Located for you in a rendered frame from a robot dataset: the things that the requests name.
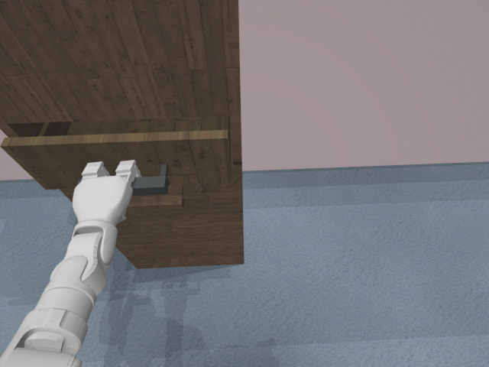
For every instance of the left robot hand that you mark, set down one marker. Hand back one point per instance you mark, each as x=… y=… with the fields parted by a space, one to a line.
x=100 y=196

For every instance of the left robot upper arm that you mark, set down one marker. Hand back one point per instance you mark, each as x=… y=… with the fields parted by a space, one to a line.
x=23 y=357

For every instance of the cabinet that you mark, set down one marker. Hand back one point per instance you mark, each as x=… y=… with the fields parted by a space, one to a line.
x=97 y=60

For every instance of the robot left forearm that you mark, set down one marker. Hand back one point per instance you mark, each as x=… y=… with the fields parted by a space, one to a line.
x=59 y=321

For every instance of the handle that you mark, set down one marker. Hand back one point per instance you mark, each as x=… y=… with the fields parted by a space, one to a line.
x=152 y=203
x=150 y=185

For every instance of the drawer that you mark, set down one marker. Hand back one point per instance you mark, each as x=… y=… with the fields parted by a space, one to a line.
x=197 y=150

